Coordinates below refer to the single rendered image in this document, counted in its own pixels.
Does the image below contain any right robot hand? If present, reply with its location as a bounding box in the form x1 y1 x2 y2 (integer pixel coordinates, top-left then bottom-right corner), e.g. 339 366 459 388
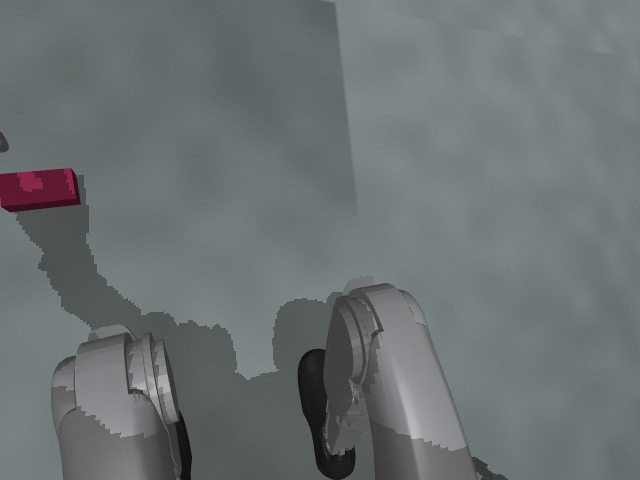
472 457 508 480

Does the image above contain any right robot foot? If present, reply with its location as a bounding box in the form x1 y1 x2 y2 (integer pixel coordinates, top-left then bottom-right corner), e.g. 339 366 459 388
298 349 355 480

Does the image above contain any small box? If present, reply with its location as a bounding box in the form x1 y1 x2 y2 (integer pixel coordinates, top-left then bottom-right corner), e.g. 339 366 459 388
0 168 81 212

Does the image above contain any left robot foot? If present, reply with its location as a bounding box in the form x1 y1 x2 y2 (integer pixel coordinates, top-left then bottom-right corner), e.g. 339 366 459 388
175 410 192 480

